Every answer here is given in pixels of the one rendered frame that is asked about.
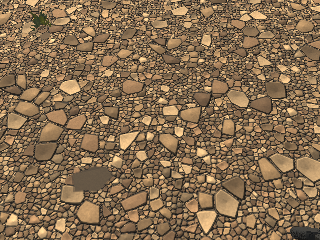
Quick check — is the robot right hand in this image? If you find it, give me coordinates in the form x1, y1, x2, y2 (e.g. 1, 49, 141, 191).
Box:
290, 227, 320, 240

